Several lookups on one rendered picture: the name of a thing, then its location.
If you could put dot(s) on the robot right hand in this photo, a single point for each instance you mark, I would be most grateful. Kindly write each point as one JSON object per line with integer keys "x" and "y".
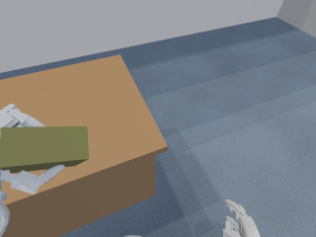
{"x": 245, "y": 227}

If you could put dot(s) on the table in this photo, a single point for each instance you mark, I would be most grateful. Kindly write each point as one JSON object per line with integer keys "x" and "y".
{"x": 123, "y": 140}

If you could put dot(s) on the sponge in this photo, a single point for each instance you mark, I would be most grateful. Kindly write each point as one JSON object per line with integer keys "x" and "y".
{"x": 34, "y": 148}

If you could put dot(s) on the robot left hand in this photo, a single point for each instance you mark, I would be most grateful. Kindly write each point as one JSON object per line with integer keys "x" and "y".
{"x": 10, "y": 116}

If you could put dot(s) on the left robot forearm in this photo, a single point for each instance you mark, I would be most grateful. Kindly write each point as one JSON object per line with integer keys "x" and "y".
{"x": 4, "y": 213}

